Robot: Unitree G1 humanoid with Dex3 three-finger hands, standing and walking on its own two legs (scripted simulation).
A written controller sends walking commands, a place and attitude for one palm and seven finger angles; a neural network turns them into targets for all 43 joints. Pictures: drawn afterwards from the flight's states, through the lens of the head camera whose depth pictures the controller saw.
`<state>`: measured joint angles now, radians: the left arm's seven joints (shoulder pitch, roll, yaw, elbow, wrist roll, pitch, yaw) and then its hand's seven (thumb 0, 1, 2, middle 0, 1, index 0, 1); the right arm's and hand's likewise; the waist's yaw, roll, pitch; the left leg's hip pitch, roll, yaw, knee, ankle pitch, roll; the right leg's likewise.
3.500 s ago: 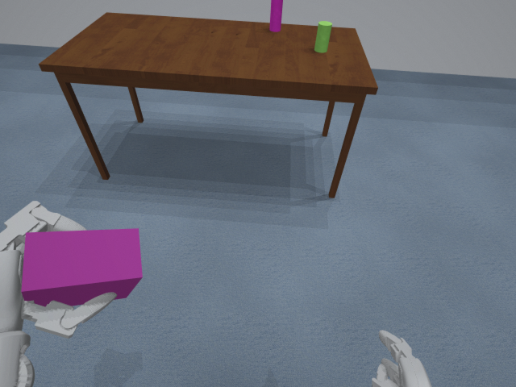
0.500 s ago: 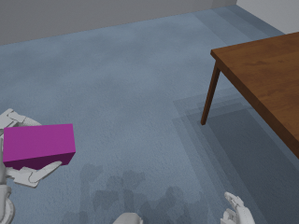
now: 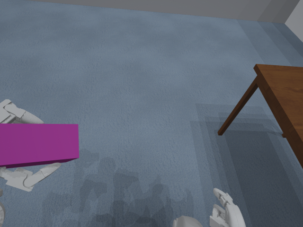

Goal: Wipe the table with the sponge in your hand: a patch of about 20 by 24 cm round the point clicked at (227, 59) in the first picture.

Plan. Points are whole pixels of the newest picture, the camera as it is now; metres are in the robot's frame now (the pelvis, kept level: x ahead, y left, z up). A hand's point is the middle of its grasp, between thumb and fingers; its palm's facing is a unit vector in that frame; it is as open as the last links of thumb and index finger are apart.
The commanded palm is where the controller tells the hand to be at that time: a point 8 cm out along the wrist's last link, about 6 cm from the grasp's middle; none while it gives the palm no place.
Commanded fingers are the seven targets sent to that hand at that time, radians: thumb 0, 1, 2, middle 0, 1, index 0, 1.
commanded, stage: walk to a spot facing it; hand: left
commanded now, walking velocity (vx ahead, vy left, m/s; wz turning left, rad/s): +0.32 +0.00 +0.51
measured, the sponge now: (49, 146) +0.23 +0.21 +0.16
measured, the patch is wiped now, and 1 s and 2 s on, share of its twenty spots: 0.00 0.00 0.00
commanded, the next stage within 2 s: turn to face it in 1.10 s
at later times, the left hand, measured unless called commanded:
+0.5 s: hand (14, 186) +0.16 +0.24 +0.16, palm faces +0.53 -0.70 -0.47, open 10.2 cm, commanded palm +0.09 +0.28 +0.18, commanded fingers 0.00 0.10 1.30 -1.20 -1.60 -1.20 -1.60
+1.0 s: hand out of the picture +0.18 +0.29 +0.20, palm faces +0.71 -0.52 -0.48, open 10.3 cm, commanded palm +0.13 +0.32 +0.18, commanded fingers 0.00 0.10 1.30 -1.20 -1.60 -1.20 -1.60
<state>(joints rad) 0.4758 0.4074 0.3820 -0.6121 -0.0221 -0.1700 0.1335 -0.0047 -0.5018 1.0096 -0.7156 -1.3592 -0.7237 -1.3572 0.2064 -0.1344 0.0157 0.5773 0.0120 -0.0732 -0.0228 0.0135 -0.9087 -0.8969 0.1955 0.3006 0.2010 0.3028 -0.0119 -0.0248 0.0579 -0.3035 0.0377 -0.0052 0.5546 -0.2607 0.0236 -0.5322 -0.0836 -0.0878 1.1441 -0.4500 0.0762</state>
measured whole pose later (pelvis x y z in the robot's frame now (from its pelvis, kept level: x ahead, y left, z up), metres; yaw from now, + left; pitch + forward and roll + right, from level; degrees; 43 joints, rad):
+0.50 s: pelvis +0.01 -0.04 +0.01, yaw +16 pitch +0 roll +3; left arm 0.51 0.37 0.30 -0.51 -0.02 -0.17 0.12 0.00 -0.51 1.02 -0.71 -1.37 -0.72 -1.36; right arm 0.21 -0.27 -0.04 0.63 -0.01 -0.05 -0.08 0.02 -0.91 -0.90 0.20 0.30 0.20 0.30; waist -0.01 -0.02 0.05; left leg -0.59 0.07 0.08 1.07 -0.33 -0.05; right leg -0.11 -0.13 -0.25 0.44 -0.32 -0.01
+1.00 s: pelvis +0.11 +0.00 -0.01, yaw +25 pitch +0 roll +0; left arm 0.51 0.39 0.38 -0.59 -0.02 -0.24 0.14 0.00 -0.51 1.02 -0.71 -1.37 -0.72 -1.37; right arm 0.22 -0.12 0.04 0.62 0.01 -0.11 -0.04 0.01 -0.90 -0.90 0.20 0.30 0.21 0.30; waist 0.05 0.04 0.04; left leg -0.27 0.07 0.06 0.55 -0.28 -0.02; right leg -0.40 -0.09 -0.15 0.70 -0.35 0.06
